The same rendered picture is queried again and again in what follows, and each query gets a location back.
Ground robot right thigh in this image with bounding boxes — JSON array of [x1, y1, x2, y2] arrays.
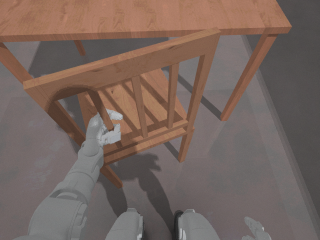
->
[[178, 212, 220, 240]]

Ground chair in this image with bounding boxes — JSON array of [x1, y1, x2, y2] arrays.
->
[[23, 27, 221, 189]]

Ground robot left thigh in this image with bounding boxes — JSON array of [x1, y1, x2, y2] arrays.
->
[[105, 211, 143, 240]]

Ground left robot hand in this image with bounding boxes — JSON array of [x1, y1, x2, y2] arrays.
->
[[85, 108, 123, 146]]

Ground right robot hand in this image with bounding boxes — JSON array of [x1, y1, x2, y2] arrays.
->
[[241, 216, 272, 240]]

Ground robot left forearm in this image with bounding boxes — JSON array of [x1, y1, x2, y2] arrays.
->
[[27, 138, 104, 236]]

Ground table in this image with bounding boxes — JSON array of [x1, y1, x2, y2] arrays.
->
[[0, 0, 292, 121]]

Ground left robot upper arm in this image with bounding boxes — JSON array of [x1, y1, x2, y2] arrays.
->
[[12, 197, 89, 240]]

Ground robot thigh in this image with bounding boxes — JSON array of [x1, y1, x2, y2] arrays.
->
[[105, 211, 143, 240], [178, 212, 220, 240]]

